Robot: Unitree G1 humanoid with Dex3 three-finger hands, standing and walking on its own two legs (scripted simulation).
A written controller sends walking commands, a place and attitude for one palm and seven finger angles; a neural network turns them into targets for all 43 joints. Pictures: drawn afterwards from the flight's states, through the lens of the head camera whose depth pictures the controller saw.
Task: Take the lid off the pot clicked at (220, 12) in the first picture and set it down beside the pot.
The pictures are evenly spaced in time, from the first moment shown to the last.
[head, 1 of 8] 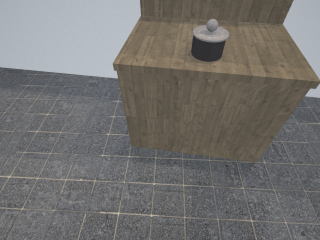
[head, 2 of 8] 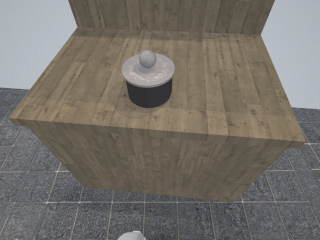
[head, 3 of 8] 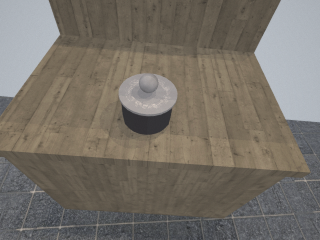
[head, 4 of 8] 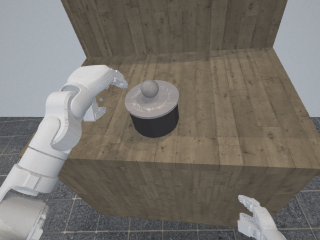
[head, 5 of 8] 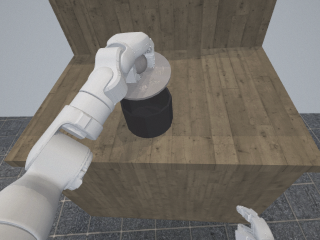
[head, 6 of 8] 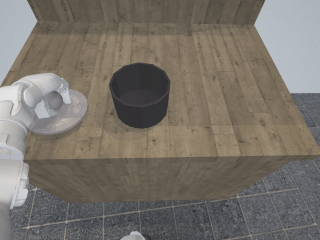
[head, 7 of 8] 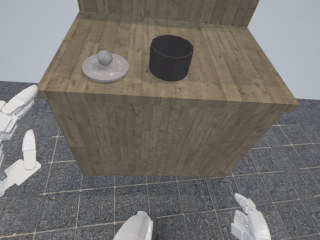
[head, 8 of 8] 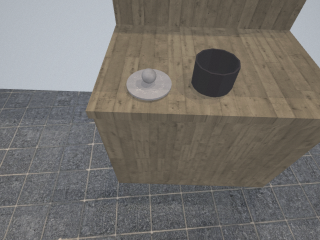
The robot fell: no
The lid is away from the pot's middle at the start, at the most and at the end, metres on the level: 0.00 0.25 0.24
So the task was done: yes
